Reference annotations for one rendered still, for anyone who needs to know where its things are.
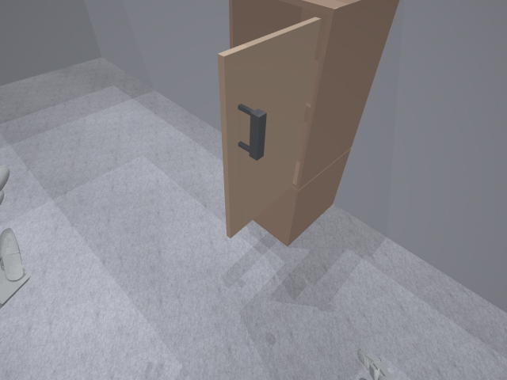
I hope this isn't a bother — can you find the handle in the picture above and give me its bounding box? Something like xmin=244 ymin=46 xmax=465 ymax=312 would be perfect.
xmin=238 ymin=104 xmax=267 ymax=161

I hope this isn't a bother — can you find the left robot hand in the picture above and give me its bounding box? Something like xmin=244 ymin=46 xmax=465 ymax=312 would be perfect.
xmin=0 ymin=165 xmax=32 ymax=309

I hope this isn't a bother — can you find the right robot hand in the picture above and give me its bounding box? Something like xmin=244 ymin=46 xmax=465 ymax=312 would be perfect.
xmin=357 ymin=348 xmax=398 ymax=380

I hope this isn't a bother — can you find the cupboard door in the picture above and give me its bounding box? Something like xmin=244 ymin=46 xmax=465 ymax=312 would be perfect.
xmin=218 ymin=17 xmax=321 ymax=238

